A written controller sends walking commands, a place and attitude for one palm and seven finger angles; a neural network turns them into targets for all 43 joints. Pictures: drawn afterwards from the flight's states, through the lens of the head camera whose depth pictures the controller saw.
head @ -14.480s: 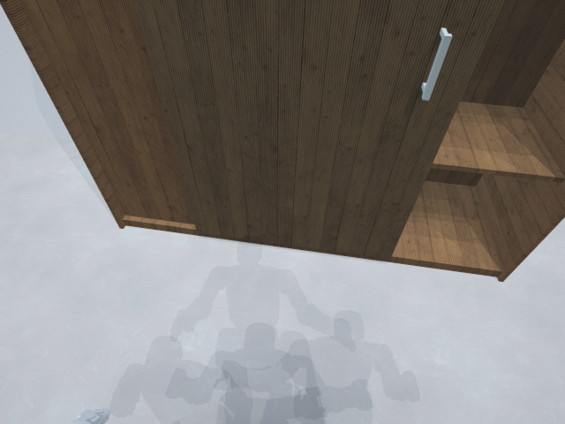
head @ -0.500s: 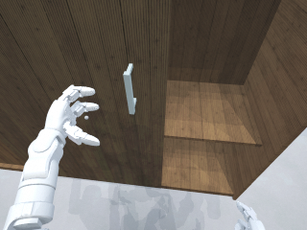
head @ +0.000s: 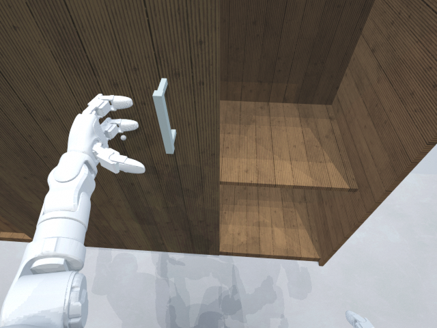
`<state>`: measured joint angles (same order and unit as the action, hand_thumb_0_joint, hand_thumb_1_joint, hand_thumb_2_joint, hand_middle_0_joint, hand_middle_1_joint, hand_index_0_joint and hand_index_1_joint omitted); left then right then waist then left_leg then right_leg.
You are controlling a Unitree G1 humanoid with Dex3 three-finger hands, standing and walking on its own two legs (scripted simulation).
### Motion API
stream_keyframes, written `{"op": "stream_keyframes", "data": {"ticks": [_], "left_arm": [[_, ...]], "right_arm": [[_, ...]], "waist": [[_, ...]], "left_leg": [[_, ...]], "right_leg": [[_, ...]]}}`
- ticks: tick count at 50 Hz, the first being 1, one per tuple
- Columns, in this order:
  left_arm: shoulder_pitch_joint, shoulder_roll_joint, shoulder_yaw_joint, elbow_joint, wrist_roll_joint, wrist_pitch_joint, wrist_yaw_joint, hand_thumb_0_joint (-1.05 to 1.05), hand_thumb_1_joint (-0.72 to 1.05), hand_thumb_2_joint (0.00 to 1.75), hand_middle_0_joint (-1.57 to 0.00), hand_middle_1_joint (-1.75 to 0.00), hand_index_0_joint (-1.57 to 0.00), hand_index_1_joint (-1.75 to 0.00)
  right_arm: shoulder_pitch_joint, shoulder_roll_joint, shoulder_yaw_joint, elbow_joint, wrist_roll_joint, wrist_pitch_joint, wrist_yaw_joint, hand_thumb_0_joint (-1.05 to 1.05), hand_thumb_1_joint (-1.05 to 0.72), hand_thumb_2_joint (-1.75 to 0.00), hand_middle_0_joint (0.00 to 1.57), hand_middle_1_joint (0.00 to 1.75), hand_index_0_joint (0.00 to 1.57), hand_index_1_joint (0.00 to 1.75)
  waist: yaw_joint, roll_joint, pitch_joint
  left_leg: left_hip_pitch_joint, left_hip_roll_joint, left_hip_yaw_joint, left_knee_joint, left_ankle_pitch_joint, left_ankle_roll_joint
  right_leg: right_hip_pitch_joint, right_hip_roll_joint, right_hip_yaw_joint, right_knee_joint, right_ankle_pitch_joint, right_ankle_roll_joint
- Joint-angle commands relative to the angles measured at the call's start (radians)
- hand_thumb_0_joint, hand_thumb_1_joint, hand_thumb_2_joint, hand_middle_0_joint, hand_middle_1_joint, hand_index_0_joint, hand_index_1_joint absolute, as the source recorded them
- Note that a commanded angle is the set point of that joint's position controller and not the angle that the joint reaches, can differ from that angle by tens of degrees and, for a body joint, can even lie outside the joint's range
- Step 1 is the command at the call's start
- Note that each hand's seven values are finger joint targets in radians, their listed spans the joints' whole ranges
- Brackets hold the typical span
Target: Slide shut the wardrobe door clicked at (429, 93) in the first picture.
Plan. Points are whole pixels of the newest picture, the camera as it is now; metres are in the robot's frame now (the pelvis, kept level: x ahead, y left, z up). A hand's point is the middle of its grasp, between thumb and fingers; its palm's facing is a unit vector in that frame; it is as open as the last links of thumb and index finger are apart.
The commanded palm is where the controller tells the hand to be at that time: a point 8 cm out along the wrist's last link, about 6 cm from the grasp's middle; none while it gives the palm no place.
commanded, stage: move the hooked fingers beside the handle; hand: left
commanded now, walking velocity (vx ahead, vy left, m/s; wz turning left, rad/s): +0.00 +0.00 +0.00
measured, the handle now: (166, 118) +0.49 +0.11 +0.12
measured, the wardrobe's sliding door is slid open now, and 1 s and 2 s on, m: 0.46 0.46 0.46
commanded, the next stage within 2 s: feel for the door with the fingertips in 1.02 s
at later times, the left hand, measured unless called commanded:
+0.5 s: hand (135, 129) +0.45 +0.16 +0.12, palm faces -0.04 -1.00 -0.03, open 13.6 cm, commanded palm +0.43 +0.22 +0.12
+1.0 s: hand (135, 130) +0.45 +0.16 +0.12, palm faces -0.04 -1.00 -0.03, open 13.8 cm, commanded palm +0.42 +0.21 +0.12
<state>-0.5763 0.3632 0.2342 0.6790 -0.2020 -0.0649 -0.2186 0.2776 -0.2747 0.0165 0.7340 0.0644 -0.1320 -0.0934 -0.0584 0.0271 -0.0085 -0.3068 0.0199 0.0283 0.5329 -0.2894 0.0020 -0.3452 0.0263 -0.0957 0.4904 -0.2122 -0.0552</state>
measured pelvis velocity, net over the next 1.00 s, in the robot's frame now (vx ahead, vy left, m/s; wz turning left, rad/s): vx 0.00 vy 0.02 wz -0.01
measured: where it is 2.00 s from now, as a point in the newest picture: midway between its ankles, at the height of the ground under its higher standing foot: outside the picture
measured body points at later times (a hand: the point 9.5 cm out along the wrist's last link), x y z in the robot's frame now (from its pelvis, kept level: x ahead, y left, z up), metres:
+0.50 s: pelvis -0.01 +0.01 +0.00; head +0.04 +0.01 +0.44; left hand +0.44 +0.22 +0.13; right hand +0.03 -0.26 -0.13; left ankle -0.01 +0.12 -0.74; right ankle +0.03 -0.08 -0.74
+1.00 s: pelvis +0.00 +0.02 +0.00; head +0.04 +0.02 +0.44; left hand +0.44 +0.22 +0.13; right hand +0.06 -0.25 -0.12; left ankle -0.01 +0.12 -0.74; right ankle +0.03 -0.08 -0.74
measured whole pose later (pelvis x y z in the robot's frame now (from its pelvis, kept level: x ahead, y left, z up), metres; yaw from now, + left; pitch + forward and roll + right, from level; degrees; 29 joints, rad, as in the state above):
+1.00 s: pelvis +0.00 +0.02 +0.00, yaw +0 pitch +6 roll -1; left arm -0.74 0.32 0.21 0.91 -0.16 -0.20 -0.16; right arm 0.32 -0.26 0.01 0.75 0.05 -0.14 -0.06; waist -0.08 0.02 -0.03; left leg -0.39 0.00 0.04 0.58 -0.30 0.03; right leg -0.42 0.01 -0.08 0.52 -0.21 -0.03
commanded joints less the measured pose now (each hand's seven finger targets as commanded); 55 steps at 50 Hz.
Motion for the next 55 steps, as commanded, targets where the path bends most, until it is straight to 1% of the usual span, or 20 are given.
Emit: {"op": "stream_keyframes", "data": {"ticks": [1,4,6,9,12,14,16,17,21,23,28,30,31,35,37,44,46,48,52,55], "left_arm": [[-0.491,0.207,0.042,-0.125,-0.01,-0.088,0.009,0.0,-0.5,0.3,-0.3,-1.2,-0.3,-1.2],[-0.559,0.221,0.053,-0.09,-0.001,-0.108,0.021,0.0,-0.5,0.3,-0.3,-1.2,-0.3,-1.2],[-0.594,0.223,0.045,-0.079,0.009,-0.133,0.03,0.0,-0.5,0.3,-0.3,-1.2,-0.3,-1.2],[-0.632,0.223,0.055,0.001,0.013,-0.157,0.041,0.0,-0.5,0.3,-0.3,-1.2,-0.3,-1.2],[-0.706,0.22,0.038,0.0,0.031,-0.189,0.047,0.0,-0.5,0.3,-0.3,-1.2,-0.3,-1.2],[-0.693,0.183,0.014,0.023,0.03,-0.195,0.043,0.0,-0.5,0.3,-0.3,-1.2,-0.3,-1.2],[-0.678,0.196,0.021,0.051,0.031,-0.197,0.041,0.0,-0.5,0.3,-0.3,-1.2,-0.3,-1.2],[-0.714,0.165,-0.001,0.044,0.025,-0.201,0.038,0.0,-0.5,0.3,-0.3,-1.2,-0.3,-1.2],[-0.665,0.214,0.049,0.03,0.023,-0.215,0.036,0.0,-0.5,0.3,-0.3,-1.2,-0.3,-1.2],[-0.658,0.18,0.026,0.015,0.016,-0.215,0.032,0.0,-0.5,0.3,-0.3,-1.2,-0.3,-1.2],[-0.644,0.24,0.075,0.046,0.022,-0.216,0.039,0.0,-0.5,0.3,-0.3,-1.2,-0.3,-1.2],[-0.631,0.205,0.047,0.031,0.024,-0.217,0.036,0.0,-0.5,0.3,-0.3,-1.2,-0.3,-1.2],[-0.63,0.227,0.066,0.026,0.027,-0.218,0.042,0.0,-0.5,0.3,-0.3,-1.2,-0.3,-1.2],[-0.645,0.153,0.008,0.001,0.021,-0.214,0.042,0.0,-0.5,0.3,-0.3,-1.2,-0.3,-1.2],[-0.637,0.208,0.056,0.02,0.026,-0.21,0.053,0.0,-0.5,0.3,-0.3,-1.2,-0.3,-1.2],[-0.659,0.121,-0.012,0.0,0.029,-0.208,0.056,0.0,-0.5,0.3,-0.3,-1.2,-0.3,-1.2],[-0.607,0.161,0.021,0.015,0.034,-0.204,0.063,0.0,-0.5,0.3,-0.3,-1.2,-0.3,-1.2],[-0.663,0.119,-0.017,0.017,0.03,-0.202,0.06,0.0,-0.5,0.3,-0.3,-1.2,-0.3,-1.2],[-0.658,0.144,0.003,0.015,0.035,-0.203,0.064,0.0,-0.5,0.3,-0.3,-1.2,-0.3,-1.2],[-0.635,0.114,-0.018,0.014,0.028,-0.2,0.055,0.0,-0.5,0.3,-0.3,-1.2,-0.3,-1.2]], "right_arm": [[0.007,-0.142,-0.047,-0.095,-0.004,-0.044,-0.008,0.0,-0.9,-0.9,0.2,0.3,0.2,0.3],[0.026,-0.141,-0.048,-0.089,-0.006,-0.044,-0.005,0.0,-0.9,-0.9,0.2,0.3,0.2,0.3],[0.037,-0.14,-0.047,-0.082,-0.011,-0.044,-0.002,0.0,-0.9,-0.9,0.2,0.3,0.2,0.3],[0.063,-0.14,-0.049,-0.068,-0.013,-0.048,0.001,0.0,-0.9,-0.9,0.2,0.3,0.2,0.3],[0.088,-0.14,-0.054,-0.062,-0.015,-0.051,0.006,0.0,-0.9,-0.9,0.2,0.3,0.2,0.3],[0.096,-0.138,-0.053,-0.058,-0.016,-0.054,0.01,0.0,-0.9,-0.9,0.2,0.3,0.2,0.3],[0.107,-0.144,-0.054,-0.053,-0.018,-0.051,0.01,0.0,-0.9,-0.9,0.2,0.3,0.2,0.3],[0.104,-0.14,-0.054,-0.054,-0.015,-0.054,0.012,0.0,-0.9,-0.9,0.2,0.3,0.2,0.3],[0.11,-0.145,-0.057,-0.06,-0.021,-0.056,0.013,0.0,-0.9,-0.9,0.2,0.3,0.2,0.3],[0.099,-0.137,-0.056,-0.068,-0.017,-0.056,0.015,0.0,-0.9,-0.9,0.2,0.3,0.2,0.3],[0.095,-0.142,-0.052,-0.074,-0.015,-0.052,0.013,0.0,-0.9,-0.9,0.2,0.3,0.2,0.3],[0.092,-0.139,-0.051,-0.083,-0.016,-0.052,0.015,0.0,-0.9,-0.9,0.2,0.3,0.2,0.3],[0.097,-0.144,-0.053,-0.083,-0.018,-0.05,0.015,0.0,-0.9,-0.9,0.2,0.3,0.2,0.3],[0.088,-0.136,-0.054,-0.089,-0.014,-0.051,0.019,0.0,-0.9,-0.9,0.2,0.3,0.2,0.3],[0.098,-0.144,-0.057,-0.082,-0.017,-0.048,0.018,0.0,-0.9,-0.9,0.2,0.3,0.2,0.3],[0.088,-0.132,-0.056,-0.083,-0.017,-0.047,0.023,0.0,-0.9,-0.9,0.2,0.3,0.2,0.3],[0.093,-0.141,-0.057,-0.081,-0.02,-0.042,0.023,0.0,-0.9,-0.9,0.2,0.3,0.2,0.3],[0.087,-0.134,-0.054,-0.078,-0.015,-0.043,0.023,0.0,-0.9,-0.9,0.2,0.3,0.2,0.3],[0.092,-0.137,-0.055,-0.077,-0.017,-0.04,0.023,0.0,-0.9,-0.9,0.2,0.3,0.2,0.3],[0.081,-0.132,-0.055,-0.08,-0.015,-0.041,0.024,0.0,-0.9,-0.9,0.2,0.3,0.2,0.3]], "waist": [[-0.021,-0.03,-0.285],[-0.027,-0.038,-0.324],[-0.027,0.005,-0.337],[-0.039,-0.035,-0.328],[-0.052,-0.003,-0.361],[-0.055,-0.002,-0.358],[-0.052,-0.02,-0.358],[-0.064,-0.02,-0.342],[-0.035,-0.003,-0.387],[-0.041,-0.001,-0.377],[-0.033,-0.014,-0.325],[-0.032,0.002,-0.34],[-0.025,0.009,-0.343],[-0.043,0.009,-0.337],[-0.036,-0.019,-0.347],[-0.043,0.014,-0.352],[-0.027,0.0,-0.359],[-0.052,-0.012,-0.327],[-0.046,-0.011,-0.351],[-0.042,-0.005,-0.351]], "left_leg": [[-0.001,-0.036,-0.029,-0.044,0.171,0.016],[-0.01,-0.035,-0.029,-0.041,0.161,0.019],[-0.008,-0.037,-0.029,-0.035,0.167,0.018],[-0.026,-0.033,-0.031,-0.035,0.154,0.019],[-0.011,-0.033,-0.033,-0.032,0.164,0.019],[-0.003,-0.033,-0.037,-0.032,0.172,0.018],[-0.013,-0.034,-0.042,-0.032,0.162,0.019],[-0.009,-0.032,-0.043,-0.037,0.149,0.018],[-0.003,-0.035,-0.044,-0.037,0.175,0.017],[0.008,-0.032,-0.041,-0.037,0.183,0.016],[-0.028,-0.029,-0.043,-0.05,0.125,0.015],[-0.011,-0.029,-0.045,-0.049,0.145,0.012],[-0.006,-0.031,-0.045,-0.047,0.166,0.012],[0.025,-0.026,-0.049,-0.042,0.176,0.008],[0.014,-0.024,-0.051,-0.042,0.18,0.01],[0.047,-0.025,-0.057,-0.036,0.202,0.004],[0.035,-0.025,-0.054,-0.034,0.213,0.005],[0.029,-0.025,-0.054,-0.033,0.192,0.007],[0.035,-0.025,-0.054,-0.028,0.214,0.007],[0.035,-0.026,-0.05,-0.022,0.217,0.008]], "right_leg": [[0.168,-0.014,0.093,-0.042,0.206,0.04],[0.175,-0.016,0.103,-0.037,0.197,0.042],[0.172,-0.014,0.104,-0.032,0.2,0.04],[0.155,-0.01,0.101,-0.028,0.192,0.042],[0.142,-0.006,0.1,-0.022,0.2,0.042],[0.13,-0.004,0.093,-0.019,0.207,0.039],[0.128,0.0,0.09,-0.02,0.19,0.039],[0.108,0.0,0.088,-0.025,0.178,0.04],[0.146,0.003,0.088,-0.016,0.197,0.034],[0.135,0.004,0.086,-0.017,0.212,0.037],[0.119,0.004,0.086,-0.026,0.145,0.036],[0.116,0.005,0.08,-0.018,0.163,0.033],[0.121,0.006,0.079,-0.017,0.174,0.03],[0.083,0.008,0.071,-0.014,0.18,0.032],[0.096,0.009,0.073,-0.013,0.183,0.032],[0.066,0.009,0.067,-0.006,0.19,0.03],[0.088,0.01,0.067,-0.004,0.196,0.028],[0.064,0.008,0.068,-0.009,0.189,0.032],[0.077,0.006,0.068,-0.001,0.21,0.031],[0.081,0.005,0.071,0.0,0.221,0.031]]}}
